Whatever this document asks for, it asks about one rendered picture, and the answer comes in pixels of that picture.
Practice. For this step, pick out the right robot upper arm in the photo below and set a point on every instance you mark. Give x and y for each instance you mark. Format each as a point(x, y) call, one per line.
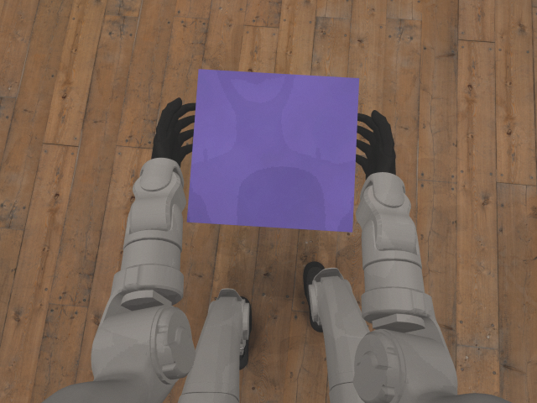
point(397, 367)

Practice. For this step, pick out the left robot upper arm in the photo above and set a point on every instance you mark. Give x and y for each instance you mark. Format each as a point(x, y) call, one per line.
point(137, 357)

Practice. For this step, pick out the left robot foot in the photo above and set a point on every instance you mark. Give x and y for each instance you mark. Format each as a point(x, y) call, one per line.
point(244, 358)

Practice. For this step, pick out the left robot hand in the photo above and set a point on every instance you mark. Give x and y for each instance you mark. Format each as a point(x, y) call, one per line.
point(168, 139)

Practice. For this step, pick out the right robot hand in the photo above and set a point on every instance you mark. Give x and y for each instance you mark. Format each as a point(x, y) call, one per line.
point(380, 152)

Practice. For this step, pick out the robot right forearm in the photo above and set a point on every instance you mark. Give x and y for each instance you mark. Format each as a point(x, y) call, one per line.
point(394, 297)

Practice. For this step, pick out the robot right shin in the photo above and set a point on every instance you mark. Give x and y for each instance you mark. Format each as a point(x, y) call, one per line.
point(329, 272)

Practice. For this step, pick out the robot left forearm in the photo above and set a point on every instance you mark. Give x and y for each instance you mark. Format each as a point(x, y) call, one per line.
point(150, 271)

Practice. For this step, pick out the carton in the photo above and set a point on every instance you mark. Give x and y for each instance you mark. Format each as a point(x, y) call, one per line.
point(274, 150)

